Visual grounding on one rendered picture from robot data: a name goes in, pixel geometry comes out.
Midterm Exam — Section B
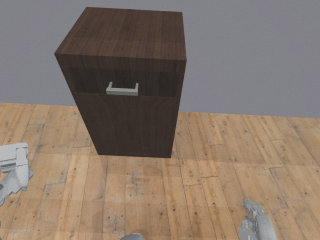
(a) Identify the left robot hand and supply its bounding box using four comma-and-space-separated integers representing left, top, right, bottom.
0, 142, 34, 207

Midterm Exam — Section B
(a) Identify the right robot hand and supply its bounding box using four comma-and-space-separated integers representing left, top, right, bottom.
238, 198, 278, 240

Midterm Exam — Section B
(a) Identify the drawer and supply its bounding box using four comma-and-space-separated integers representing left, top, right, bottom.
66, 66, 179, 98

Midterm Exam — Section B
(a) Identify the cabinet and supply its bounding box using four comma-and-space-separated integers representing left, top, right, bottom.
54, 7, 187, 159

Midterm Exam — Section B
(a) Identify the handle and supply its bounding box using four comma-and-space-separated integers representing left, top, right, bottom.
106, 81, 139, 96

